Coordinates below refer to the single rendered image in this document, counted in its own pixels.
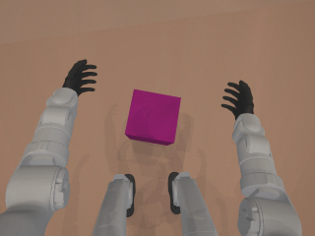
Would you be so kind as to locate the carton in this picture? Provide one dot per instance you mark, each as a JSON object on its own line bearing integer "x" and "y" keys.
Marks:
{"x": 153, "y": 117}

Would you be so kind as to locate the robot left foot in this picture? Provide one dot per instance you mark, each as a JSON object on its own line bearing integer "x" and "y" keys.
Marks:
{"x": 130, "y": 210}

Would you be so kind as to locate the robot left thigh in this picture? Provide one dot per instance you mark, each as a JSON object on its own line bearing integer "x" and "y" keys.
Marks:
{"x": 112, "y": 216}

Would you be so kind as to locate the right robot forearm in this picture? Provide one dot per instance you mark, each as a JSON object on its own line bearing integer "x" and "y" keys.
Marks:
{"x": 259, "y": 176}

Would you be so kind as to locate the left robot hand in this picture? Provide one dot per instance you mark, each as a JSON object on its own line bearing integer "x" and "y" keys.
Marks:
{"x": 74, "y": 79}

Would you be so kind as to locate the left robot forearm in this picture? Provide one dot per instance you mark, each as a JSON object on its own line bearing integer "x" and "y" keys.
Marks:
{"x": 53, "y": 133}

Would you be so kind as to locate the right robot hand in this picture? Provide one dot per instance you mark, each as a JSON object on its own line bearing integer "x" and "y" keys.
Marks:
{"x": 244, "y": 103}

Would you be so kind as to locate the left robot upper arm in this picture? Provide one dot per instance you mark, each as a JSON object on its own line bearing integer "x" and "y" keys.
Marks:
{"x": 35, "y": 193}

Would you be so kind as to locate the right robot upper arm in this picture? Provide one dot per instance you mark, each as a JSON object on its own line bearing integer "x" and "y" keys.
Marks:
{"x": 266, "y": 217}

